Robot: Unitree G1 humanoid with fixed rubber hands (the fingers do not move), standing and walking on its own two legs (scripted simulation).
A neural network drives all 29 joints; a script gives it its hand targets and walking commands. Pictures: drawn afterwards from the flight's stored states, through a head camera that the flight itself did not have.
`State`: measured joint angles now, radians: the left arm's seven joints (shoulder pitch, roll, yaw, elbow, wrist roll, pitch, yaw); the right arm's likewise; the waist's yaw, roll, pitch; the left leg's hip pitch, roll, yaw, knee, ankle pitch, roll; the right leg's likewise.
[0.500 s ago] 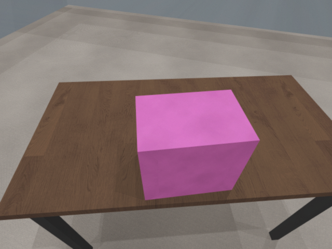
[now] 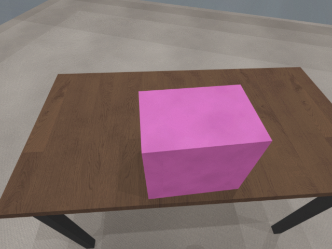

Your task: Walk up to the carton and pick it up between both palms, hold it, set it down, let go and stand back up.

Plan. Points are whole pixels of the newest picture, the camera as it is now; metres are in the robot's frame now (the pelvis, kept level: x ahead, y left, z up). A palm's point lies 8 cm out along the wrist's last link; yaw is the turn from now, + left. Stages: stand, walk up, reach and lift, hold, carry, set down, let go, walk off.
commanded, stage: walk up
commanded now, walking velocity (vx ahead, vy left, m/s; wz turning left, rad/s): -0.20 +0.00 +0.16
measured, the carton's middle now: (192, 144) +0.37 -0.06 +0.04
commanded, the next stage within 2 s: stand in 1.28 s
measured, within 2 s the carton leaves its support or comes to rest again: neither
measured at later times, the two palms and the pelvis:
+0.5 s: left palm out of the picture -0.05 +0.16 -0.14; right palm out of the picture -0.02 -0.26 -0.15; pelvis -0.02 -0.04 +0.00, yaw +1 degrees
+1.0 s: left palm out of the picture -0.03 +0.16 -0.14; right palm out of the picture -0.04 -0.32 -0.15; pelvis -0.04 -0.08 +0.00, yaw +4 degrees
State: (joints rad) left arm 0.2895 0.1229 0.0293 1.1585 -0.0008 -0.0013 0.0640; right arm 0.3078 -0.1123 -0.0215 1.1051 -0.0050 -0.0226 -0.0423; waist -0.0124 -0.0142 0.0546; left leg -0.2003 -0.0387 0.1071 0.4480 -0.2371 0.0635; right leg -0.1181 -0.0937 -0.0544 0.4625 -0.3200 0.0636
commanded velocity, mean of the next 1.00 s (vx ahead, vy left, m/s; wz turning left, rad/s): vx -0.02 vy -0.02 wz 0.08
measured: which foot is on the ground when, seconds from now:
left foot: down 0.00-1.00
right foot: down 0.00-1.00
